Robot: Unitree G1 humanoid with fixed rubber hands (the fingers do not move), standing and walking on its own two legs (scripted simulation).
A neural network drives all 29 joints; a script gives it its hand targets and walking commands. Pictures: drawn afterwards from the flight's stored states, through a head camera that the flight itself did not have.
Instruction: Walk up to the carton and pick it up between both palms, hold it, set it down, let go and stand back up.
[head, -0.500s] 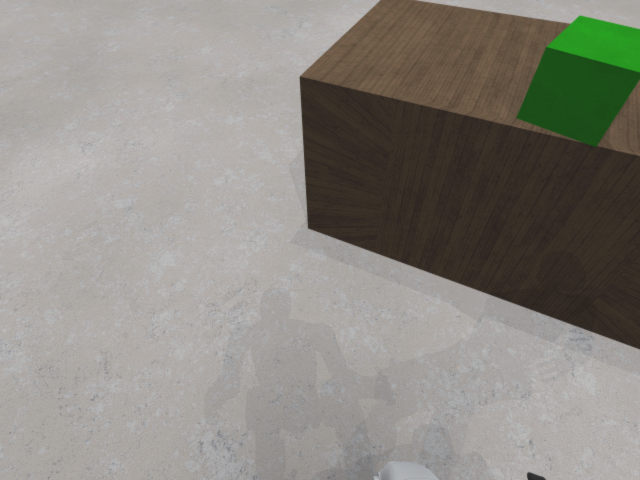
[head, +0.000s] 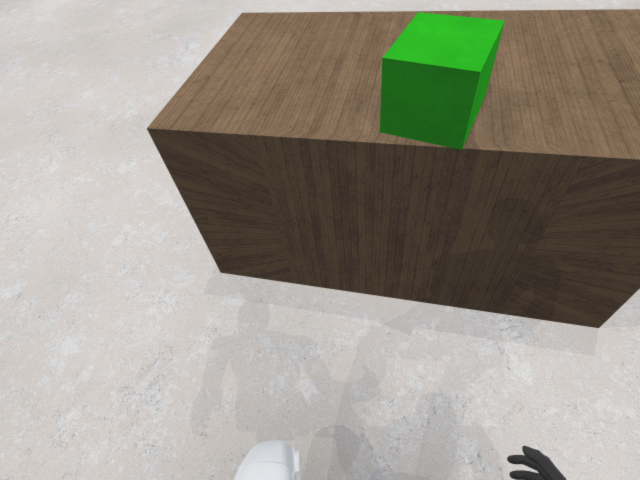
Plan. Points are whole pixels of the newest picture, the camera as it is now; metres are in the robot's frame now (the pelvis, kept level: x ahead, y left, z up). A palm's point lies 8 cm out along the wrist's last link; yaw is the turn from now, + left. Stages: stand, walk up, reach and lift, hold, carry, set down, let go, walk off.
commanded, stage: walk up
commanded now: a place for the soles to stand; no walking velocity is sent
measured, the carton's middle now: (439, 79) +0.91 -0.20 +0.00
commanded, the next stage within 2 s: none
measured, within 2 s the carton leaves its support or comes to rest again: neither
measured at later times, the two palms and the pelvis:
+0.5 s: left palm (190, 349) +0.31 +0.27 -0.12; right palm (561, 428) +0.19 -0.26 -0.07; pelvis +0.22 +0.01 +0.01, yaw -8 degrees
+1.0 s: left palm (292, 245) +0.51 +0.12 -0.10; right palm (606, 345) +0.33 -0.38 -0.12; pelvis +0.38 -0.13 -0.01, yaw -14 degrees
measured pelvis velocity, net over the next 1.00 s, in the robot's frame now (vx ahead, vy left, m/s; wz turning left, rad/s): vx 0.38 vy -0.13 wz -0.24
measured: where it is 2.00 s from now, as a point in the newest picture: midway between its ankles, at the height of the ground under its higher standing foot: (400, 420)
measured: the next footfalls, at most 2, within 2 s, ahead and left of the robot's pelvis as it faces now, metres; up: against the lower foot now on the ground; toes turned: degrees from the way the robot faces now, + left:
left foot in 0.28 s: +0.30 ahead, +0.09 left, +0.00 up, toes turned -1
right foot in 0.84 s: +0.44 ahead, -0.22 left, +0.00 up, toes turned -17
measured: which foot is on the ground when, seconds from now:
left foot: up 0.00-0.26, down 0.28-0.86, up 0.88-1.00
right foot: down 0.00-0.30, up 0.32-0.82, down 0.84-1.00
